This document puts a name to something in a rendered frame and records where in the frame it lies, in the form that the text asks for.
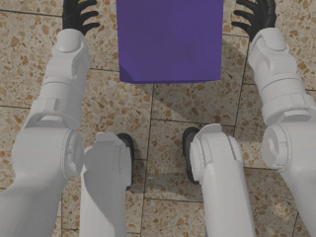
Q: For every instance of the right robot thigh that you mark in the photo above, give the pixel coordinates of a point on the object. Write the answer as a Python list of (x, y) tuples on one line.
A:
[(227, 208)]

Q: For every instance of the right robot upper arm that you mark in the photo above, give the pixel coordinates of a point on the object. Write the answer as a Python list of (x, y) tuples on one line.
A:
[(290, 148)]

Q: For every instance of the robot right shin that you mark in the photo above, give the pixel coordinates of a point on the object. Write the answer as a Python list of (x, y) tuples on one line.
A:
[(216, 127)]

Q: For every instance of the robot right forearm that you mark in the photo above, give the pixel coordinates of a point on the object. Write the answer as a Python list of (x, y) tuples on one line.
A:
[(279, 83)]

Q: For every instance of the carton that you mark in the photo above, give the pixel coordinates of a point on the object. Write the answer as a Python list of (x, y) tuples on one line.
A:
[(169, 41)]

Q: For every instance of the robot right hand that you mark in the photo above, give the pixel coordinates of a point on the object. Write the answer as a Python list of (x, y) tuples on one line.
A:
[(264, 16)]

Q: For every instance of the robot left hand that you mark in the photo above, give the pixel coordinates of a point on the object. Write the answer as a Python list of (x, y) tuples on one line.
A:
[(73, 19)]

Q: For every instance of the robot left forearm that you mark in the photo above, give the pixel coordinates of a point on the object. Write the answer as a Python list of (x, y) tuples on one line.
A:
[(63, 85)]

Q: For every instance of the left robot upper arm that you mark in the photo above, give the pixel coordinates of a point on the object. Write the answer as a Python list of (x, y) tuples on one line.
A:
[(44, 159)]

